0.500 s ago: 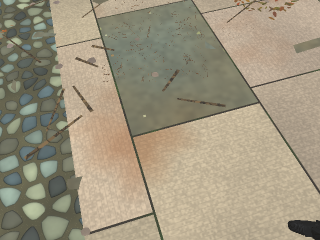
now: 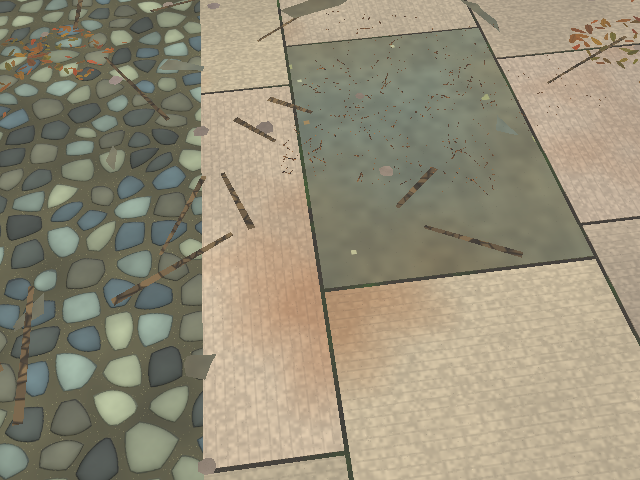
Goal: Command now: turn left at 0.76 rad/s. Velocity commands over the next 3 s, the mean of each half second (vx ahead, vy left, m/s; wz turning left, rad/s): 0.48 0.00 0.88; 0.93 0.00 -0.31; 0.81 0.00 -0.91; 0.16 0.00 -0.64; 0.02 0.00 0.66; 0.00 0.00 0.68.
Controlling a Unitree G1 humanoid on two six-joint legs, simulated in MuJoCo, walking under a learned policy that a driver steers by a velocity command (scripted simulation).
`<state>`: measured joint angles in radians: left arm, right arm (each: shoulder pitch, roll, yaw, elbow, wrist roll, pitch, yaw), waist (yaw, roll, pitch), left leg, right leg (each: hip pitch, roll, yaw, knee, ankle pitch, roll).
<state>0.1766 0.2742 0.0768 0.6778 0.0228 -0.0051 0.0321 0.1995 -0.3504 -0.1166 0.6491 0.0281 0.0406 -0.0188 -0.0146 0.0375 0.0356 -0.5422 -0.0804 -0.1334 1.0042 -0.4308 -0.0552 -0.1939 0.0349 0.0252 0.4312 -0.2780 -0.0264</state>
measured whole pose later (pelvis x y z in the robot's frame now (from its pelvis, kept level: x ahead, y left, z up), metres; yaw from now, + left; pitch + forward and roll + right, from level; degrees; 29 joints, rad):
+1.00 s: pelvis +0.52 +0.35 -0.03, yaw +14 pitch -1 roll -2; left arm 0.39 0.33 0.06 0.86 0.01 -0.01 -0.02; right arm 0.20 -0.24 0.03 0.73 -0.06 -0.10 0.00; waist 0.06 0.00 0.04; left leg -0.37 -0.04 -0.07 1.46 -0.32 0.00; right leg -0.34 0.22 -0.05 0.59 -0.24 -0.21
